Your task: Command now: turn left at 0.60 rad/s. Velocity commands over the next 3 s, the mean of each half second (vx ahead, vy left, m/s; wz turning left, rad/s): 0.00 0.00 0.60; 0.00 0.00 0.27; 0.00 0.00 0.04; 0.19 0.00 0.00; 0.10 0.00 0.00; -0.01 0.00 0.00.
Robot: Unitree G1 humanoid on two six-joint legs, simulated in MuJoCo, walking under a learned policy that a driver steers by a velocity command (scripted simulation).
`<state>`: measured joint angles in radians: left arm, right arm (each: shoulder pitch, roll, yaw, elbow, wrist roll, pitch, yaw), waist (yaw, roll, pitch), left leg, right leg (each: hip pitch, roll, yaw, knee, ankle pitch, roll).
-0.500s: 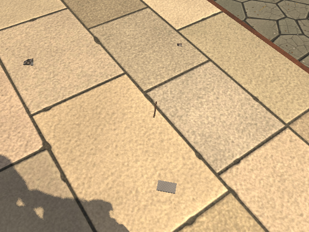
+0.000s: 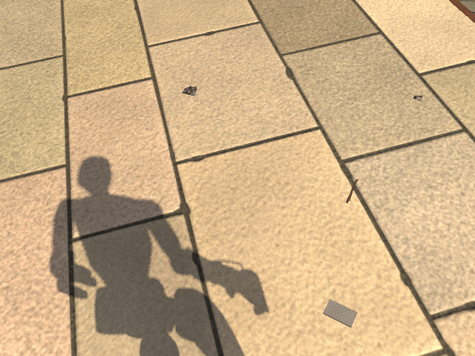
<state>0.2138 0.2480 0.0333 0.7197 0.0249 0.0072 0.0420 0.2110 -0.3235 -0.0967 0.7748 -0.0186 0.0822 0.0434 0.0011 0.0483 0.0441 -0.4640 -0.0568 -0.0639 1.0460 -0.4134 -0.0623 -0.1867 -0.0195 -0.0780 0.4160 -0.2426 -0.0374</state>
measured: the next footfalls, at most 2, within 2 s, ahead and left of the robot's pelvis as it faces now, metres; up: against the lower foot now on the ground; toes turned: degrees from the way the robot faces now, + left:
left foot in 0.20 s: +0.01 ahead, +0.12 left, +0.00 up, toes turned +9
right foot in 0.72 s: +0.09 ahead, -0.06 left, +0.00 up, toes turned +25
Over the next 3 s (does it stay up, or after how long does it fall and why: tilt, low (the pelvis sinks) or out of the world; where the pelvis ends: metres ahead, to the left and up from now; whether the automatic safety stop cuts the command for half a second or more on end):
stays up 0.21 0.02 0.00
